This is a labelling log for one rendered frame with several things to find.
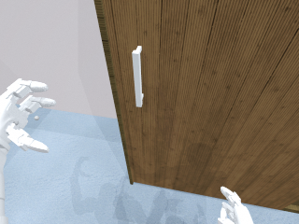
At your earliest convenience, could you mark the right robot hand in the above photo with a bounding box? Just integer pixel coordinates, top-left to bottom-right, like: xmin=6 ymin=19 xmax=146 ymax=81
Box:
xmin=218 ymin=187 xmax=254 ymax=224

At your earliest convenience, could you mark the left robot hand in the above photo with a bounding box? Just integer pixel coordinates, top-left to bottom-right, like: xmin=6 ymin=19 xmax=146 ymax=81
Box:
xmin=0 ymin=78 xmax=56 ymax=153

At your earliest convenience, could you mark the handle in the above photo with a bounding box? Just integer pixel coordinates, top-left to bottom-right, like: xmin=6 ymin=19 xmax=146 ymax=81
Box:
xmin=132 ymin=46 xmax=144 ymax=107

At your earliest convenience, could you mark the robot left forearm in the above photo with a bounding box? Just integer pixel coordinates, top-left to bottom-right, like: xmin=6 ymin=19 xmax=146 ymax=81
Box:
xmin=0 ymin=137 xmax=11 ymax=224

